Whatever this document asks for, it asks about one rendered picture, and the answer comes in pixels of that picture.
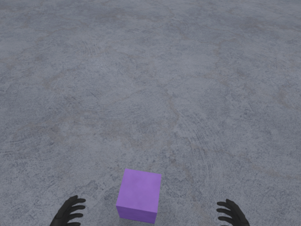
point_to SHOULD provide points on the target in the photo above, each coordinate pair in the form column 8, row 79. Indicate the right robot hand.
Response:
column 238, row 218

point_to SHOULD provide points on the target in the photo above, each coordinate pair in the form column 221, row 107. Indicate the left robot hand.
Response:
column 63, row 215

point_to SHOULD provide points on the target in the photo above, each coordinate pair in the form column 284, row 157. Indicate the carton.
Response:
column 138, row 196

